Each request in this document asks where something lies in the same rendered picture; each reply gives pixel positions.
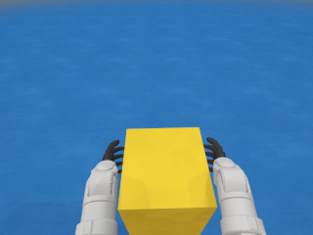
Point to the robot left hand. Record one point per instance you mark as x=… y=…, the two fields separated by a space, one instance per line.
x=109 y=154

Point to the carton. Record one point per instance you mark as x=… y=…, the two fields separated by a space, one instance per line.
x=165 y=186

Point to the right robot forearm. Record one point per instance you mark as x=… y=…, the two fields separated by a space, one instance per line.
x=238 y=212

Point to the left robot forearm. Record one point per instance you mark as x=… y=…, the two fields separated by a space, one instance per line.
x=100 y=201

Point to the robot right hand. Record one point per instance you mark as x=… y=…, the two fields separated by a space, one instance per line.
x=216 y=149

